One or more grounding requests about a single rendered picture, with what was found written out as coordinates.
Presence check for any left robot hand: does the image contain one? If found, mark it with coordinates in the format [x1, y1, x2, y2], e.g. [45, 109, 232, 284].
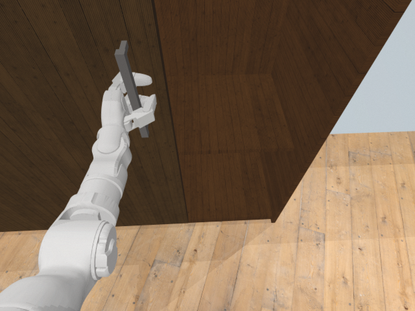
[101, 72, 157, 134]

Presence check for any handle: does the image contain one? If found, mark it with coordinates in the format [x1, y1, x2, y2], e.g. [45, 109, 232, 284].
[114, 40, 149, 138]

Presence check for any left robot forearm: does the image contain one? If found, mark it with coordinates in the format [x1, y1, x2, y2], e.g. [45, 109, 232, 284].
[38, 125, 132, 270]

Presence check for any wardrobe door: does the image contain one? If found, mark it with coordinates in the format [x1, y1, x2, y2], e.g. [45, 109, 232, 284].
[0, 0, 188, 232]

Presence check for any robot left upper arm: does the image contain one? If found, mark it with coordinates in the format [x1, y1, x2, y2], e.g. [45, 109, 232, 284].
[0, 220, 117, 311]

